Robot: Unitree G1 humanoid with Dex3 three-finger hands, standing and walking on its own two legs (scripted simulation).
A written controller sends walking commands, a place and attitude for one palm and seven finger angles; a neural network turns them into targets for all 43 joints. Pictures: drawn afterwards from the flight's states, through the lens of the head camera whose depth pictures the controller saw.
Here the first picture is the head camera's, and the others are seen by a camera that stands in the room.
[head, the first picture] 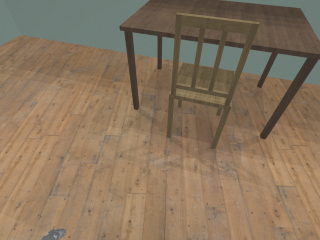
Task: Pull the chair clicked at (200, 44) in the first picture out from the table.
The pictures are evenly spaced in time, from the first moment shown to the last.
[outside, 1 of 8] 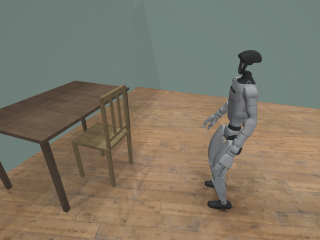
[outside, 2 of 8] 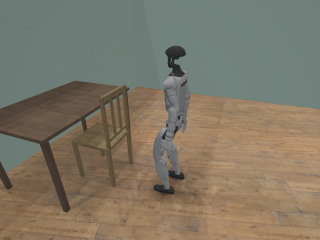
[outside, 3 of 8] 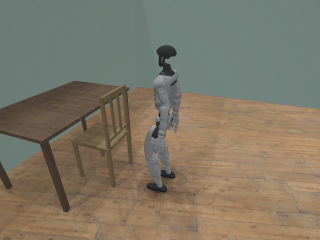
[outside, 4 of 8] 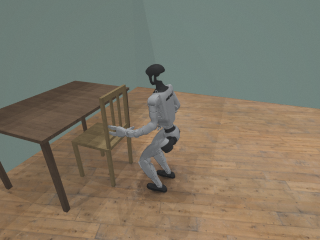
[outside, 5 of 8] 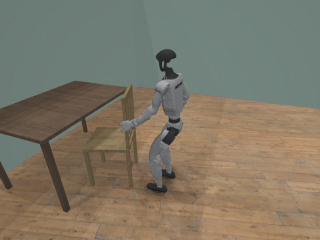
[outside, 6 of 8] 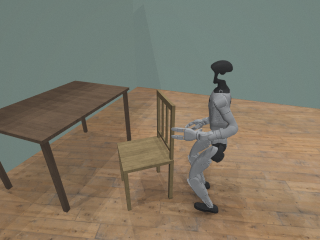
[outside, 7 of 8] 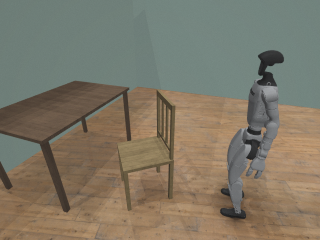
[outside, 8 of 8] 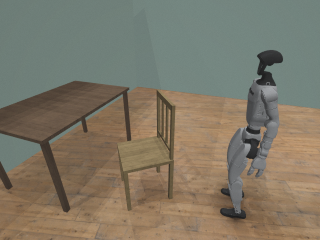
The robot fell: no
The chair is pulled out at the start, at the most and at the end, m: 0.00 0.50 0.50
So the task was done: yes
